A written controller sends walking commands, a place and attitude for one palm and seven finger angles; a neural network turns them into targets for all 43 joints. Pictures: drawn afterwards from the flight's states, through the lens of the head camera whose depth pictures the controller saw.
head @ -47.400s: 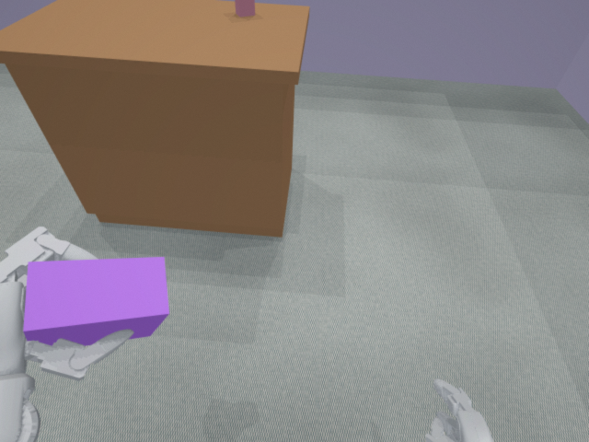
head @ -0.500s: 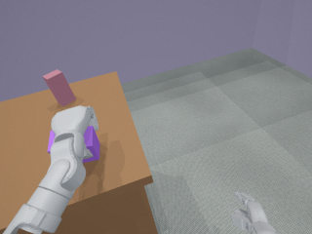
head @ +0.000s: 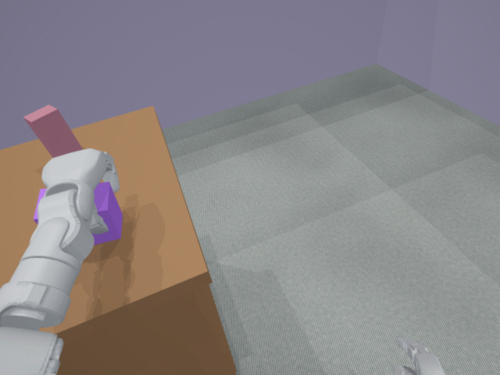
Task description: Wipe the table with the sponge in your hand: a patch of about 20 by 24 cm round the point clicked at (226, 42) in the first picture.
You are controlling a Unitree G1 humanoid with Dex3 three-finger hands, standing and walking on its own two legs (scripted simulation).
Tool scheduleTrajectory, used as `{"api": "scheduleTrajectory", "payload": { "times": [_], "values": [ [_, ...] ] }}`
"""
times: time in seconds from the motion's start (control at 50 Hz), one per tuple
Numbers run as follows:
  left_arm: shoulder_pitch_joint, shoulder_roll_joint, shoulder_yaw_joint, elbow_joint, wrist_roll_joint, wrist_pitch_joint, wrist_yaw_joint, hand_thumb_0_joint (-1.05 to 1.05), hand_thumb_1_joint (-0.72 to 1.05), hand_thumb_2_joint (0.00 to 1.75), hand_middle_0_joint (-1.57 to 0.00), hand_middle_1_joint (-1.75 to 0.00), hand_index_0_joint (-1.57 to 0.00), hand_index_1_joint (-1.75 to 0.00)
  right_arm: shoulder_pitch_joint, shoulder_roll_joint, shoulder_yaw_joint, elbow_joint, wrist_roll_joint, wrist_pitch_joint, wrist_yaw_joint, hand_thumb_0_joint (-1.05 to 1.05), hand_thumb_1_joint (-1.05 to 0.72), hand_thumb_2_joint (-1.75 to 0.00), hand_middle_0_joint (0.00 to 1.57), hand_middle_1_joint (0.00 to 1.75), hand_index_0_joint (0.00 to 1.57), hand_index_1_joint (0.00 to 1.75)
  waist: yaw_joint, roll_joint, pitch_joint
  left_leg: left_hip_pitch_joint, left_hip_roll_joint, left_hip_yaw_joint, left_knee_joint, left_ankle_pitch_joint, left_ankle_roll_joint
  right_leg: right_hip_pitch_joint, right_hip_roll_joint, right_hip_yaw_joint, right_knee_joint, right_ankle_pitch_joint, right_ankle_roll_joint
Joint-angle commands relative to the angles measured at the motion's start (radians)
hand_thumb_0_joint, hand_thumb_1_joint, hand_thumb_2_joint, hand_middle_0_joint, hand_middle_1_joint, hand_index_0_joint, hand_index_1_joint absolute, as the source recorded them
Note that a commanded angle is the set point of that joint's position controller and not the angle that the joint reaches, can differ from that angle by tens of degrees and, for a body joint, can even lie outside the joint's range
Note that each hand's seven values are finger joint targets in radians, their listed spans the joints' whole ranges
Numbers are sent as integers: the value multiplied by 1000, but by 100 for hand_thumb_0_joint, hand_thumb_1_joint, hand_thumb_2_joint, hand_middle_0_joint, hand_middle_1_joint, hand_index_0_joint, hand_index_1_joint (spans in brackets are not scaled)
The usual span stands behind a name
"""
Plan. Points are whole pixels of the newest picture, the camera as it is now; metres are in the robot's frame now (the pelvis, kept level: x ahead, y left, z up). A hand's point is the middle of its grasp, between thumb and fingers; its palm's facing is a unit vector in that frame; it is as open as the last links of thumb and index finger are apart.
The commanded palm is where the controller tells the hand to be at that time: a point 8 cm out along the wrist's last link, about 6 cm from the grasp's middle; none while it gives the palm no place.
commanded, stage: wipe forward along the third lane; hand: left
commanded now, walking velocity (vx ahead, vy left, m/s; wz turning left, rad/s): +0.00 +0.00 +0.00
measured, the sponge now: (87, 223) +0.34 +0.33 +0.09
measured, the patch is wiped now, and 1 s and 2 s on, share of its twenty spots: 0.75 0.80 0.85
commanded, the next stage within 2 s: bring the hand home and regain balance in 1.56 s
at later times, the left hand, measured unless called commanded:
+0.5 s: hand (90, 182) +0.38 +0.31 +0.15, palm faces -0.12 +0.03 -0.99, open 9.8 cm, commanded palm +0.39 +0.34 +0.17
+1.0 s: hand (85, 174) +0.40 +0.33 +0.15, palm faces -0.16 +0.01 -0.99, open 9.7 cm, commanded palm +0.41 +0.36 +0.17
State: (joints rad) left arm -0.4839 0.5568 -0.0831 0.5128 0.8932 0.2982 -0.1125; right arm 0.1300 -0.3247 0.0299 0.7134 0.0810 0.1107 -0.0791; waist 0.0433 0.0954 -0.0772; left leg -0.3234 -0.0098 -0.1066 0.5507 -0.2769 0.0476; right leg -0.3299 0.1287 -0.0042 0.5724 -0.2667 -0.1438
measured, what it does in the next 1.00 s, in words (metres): lifts its left foot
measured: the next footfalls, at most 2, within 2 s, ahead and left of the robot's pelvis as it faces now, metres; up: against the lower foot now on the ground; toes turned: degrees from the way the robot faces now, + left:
left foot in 1.82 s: +0.01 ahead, +0.20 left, +0.01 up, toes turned -4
right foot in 1.90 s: +0.15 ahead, -0.26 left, +0.00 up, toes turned +7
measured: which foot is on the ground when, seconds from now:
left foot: down 0.00-0.48, up 0.50-1.00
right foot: down 0.00-1.00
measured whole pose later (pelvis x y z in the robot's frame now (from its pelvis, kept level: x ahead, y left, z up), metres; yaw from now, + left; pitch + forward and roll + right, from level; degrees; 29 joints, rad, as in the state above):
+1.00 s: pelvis -0.01 -0.05 -0.02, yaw -4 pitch +9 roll +5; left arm -0.75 0.92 0.13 1.14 0.96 0.05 -0.10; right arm 0.32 -0.35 0.02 0.72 0.10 0.09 -0.07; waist -0.09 0.02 -0.10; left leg -0.75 -0.06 -0.08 0.82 -0.47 0.01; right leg -0.56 0.20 0.04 0.71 -0.29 -0.15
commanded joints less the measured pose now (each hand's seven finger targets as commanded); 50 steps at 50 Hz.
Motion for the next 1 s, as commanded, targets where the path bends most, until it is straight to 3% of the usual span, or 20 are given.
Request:
{"api": "scheduleTrajectory", "payload": {
  "times": [0.0,0.12,0.16,0.3,0.36,0.4,0.42,0.5,0.56,0.58,0.62,0.66,0.68,0.72,0.74,0.8,0.86,0.9,0.94,0.98],
  "values": [
    [-226,297,106,69,50,-24,64,0,10,130,-120,-160,-120,-160,-109,-104,-39,-151,-2,-43,-5,0,-90,-90,20,30,20,30,-18,-221,-105,-203,-60,46,11,-34,-3,187,-176,299,-176,87,157],
    [-274,342,125,152,41,-81,63,0,10,130,-120,-160,-120,-160,-75,-105,-38,-154,2,-37,-11,0,-90,-90,20,30,20,30,-28,-212,-123,-270,-66,29,36,-68,2,188,-185,310,-156,106,181],
    [-300,390,155,185,47,-98,70,0,10,130,-120,-160,-120,-160,-51,-112,-41,-147,3,-37,-13,0,-90,-90,20,30,20,30,-32,-208,-138,-292,-67,26,45,-73,3,196,-188,321,-152,108,187],
    [-439,482,169,272,68,-128,94,0,10,130,-120,-160,-120,-160,17,-131,-49,-122,10,-43,-18,0,-90,-90,20,30,20,30,-68,-189,-176,-372,-58,17,79,-119,-4,186,-206,375,-162,-24,192],
    [-494,500,156,315,72,-131,94,0,10,130,-120,-160,-120,-160,37,-135,-48,-118,16,-44,-17,0,-90,-90,20,30,20,30,-77,-156,-175,-392,-55,18,77,-126,-3,168,-196,362,-168,-123,160],
    [-528,527,160,347,74,-138,94,0,10,130,-120,-160,-120,-160,50,-139,-49,-109,17,-47,-17,0,-90,-90,20,30,20,30,-86,-131,-189,-414,-48,16,92,-134,-8,172,-208,390,-170,-146,168],
    [-522,526,156,368,74,-136,93,0,10,130,-120,-160,-120,-160,51,-138,-50,-112,19,-47,-16,0,-90,-90,20,30,20,30,-85,-136,-180,-427,-50,14,100,-143,-9,168,-212,402,-180,-173,191],
    [-558,577,177,410,77,-153,87,0,10,130,-120,-160,-120,-160,83,-149,-52,-103,20,-48,-13,0,-90,-90,20,30,20,30,-101,-158,-206,-474,-40,9,127,-155,-15,188,-222,421,-159,-136,161],
    [-587,598,183,410,78,-181,86,0,10,130,-120,-160,-120,-160,108,-152,-53,-105,20,-55,-12,0,-90,-90,20,30,20,30,-106,-147,-226,-495,-40,10,142,-161,-19,199,-231,443,-153,-118,198],
    [-587,617,202,413,74,-185,85,0,10,130,-120,-160,-120,-160,109,-152,-57,-106,21,-56,-11,0,-90,-90,20,30,20,30,-111,-194,-254,-515,-37,2,161,-168,-23,225,-242,471,-143,-89,214],
    [-598,620,195,431,75,-193,89,0,10,130,-120,-160,-120,-160,128,-157,-57,-99,23,-57,-10,0,-90,-90,20,30,20,30,-114,-168,-235,-530,-37,8,167,-175,-23,190,-237,454,-145,-129,175],
    [-611,648,208,427,77,-214,89,0,10,130,-120,-160,-120,-160,145,-158,-57,-102,20,-59,-7,0,-90,-90,20,30,20,30,-111,-123,-228,-532,-38,14,171,-169,-24,170,-225,452,-140,-154,162],
    [-608,670,225,419,72,-220,88,0,10,130,-120,-160,-120,-160,142,-157,-59,-108,20,-58,-6,0,-90,-90,20,30,20,30,-114,-126,-250,-556,-35,6,197,-182,-33,200,-247,501,-130,-117,168],
    [-596,682,233,444,72,-219,94,0,10,130,-120,-160,-120,-160,151,-161,-57,-106,21,-53,-4,0,-90,-90,20,30,20,30,-112,-138,-245,-583,-37,4,219,-200,-34,193,-253,505,-130,-142,192],
    [-595,684,229,446,71,-222,94,0,10,130,-120,-160,-120,-160,153,-160,-57,-106,21,-52,-2,0,-90,-90,20,30,20,30,-110,-106,-228,-582,-42,9,223,-199,-33,169,-243,499,-137,-173,204],
    [-594,717,251,461,75,-229,94,0,10,130,-120,-160,-120,-160,161,-166,-56,-101,18,-50,0,0,-90,-90,20,30,20,30,-118,-98,-213,-597,-37,8,242,-201,-33,139,-236,496,-126,-188,163],
    [-595,722,247,470,82,-238,85,0,10,130,-120,-160,-120,-160,174,-165,-54,-103,16,-50,1,0,-90,-90,20,30,20,30,-115,-68,-201,-596,-42,15,252,-194,-30,109,-220,483,-125,-217,179],
    [-581,743,262,492,71,-236,77,0,10,130,-120,-160,-120,-160,170,-172,-55,-99,16,-51,-1,0,-90,-90,20,30,20,30,-125,-138,-201,-626,-37,6,284,-215,-35,126,-240,516,-117,-184,214],
    [-585,732,260,478,73,-245,68,0,10,130,-120,-160,-120,-160,185,-170,-56,-99,16,-50,0,0,-90,-90,20,30,20,30,-124,-111,-210,-611,-38,9,280,-195,-32,109,-226,482,-99,-134,175],
    [-559,765,298,464,75,-261,60,0,10,130,-120,-160,-120,-160,191,-171,-58,-102,13,-43,4,0,-90,-90,20,30,20,30,-114,-89,-246,-614,-38,4,296,-169,-35,139,-229,492,-63,6,173]
  ]
}}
